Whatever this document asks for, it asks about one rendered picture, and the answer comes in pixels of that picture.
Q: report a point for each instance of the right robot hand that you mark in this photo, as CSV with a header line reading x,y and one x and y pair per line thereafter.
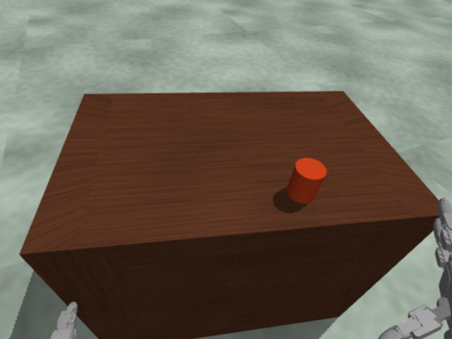
x,y
424,321

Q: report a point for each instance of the left robot hand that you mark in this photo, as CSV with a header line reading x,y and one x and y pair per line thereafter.
x,y
66,324

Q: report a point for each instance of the can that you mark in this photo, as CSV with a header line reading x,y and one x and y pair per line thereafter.
x,y
306,180

